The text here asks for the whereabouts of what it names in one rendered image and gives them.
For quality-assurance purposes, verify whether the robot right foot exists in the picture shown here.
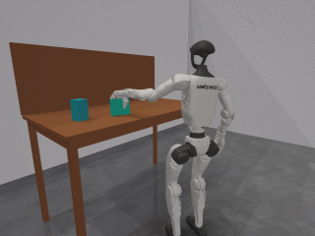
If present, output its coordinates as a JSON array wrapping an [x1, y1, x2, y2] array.
[[186, 215, 207, 236]]

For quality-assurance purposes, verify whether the robot right hand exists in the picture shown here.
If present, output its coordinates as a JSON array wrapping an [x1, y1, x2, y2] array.
[[214, 136, 225, 155]]

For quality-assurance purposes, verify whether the left robot forearm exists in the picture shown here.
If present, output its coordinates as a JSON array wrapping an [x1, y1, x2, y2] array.
[[122, 88, 154, 101]]

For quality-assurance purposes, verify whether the robot left upper arm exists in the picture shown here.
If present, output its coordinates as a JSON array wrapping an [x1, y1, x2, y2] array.
[[146, 73, 191, 102]]

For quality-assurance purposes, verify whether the right robot forearm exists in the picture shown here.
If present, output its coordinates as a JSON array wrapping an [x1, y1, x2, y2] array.
[[216, 116, 234, 140]]

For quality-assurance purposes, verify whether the robot left hand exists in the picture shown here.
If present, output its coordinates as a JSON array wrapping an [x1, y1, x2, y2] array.
[[110, 89, 129, 109]]

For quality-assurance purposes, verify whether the robot right upper arm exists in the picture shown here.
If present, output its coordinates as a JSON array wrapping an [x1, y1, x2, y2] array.
[[216, 77, 235, 119]]

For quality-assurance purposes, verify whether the sponge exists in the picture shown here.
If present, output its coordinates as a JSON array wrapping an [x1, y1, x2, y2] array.
[[109, 98, 130, 116]]

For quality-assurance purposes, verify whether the robot head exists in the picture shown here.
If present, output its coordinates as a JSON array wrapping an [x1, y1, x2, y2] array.
[[190, 40, 216, 78]]

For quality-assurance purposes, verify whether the table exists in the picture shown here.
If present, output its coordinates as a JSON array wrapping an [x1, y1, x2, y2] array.
[[9, 42, 204, 236]]

